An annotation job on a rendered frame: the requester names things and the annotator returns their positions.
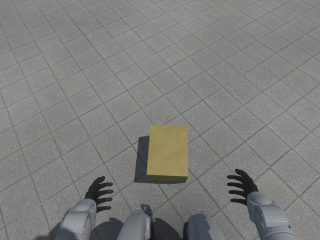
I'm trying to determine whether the robot left thigh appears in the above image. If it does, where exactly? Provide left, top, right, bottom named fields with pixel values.
left=116, top=213, right=151, bottom=240

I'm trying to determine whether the robot left forearm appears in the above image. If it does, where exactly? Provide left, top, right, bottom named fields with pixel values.
left=55, top=198, right=97, bottom=240

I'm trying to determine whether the robot right forearm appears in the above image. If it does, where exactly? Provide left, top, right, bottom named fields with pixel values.
left=246, top=191, right=299, bottom=240

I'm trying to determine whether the robot right shin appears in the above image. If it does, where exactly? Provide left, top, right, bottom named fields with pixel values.
left=188, top=209, right=205, bottom=240

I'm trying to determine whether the robot right hand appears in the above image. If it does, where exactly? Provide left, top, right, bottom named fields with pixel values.
left=227, top=169, right=259, bottom=206

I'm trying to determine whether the robot left hand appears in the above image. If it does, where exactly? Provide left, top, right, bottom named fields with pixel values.
left=84, top=176, right=114, bottom=213

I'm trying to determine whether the carton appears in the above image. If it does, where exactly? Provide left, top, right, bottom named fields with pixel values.
left=146, top=124, right=188, bottom=183

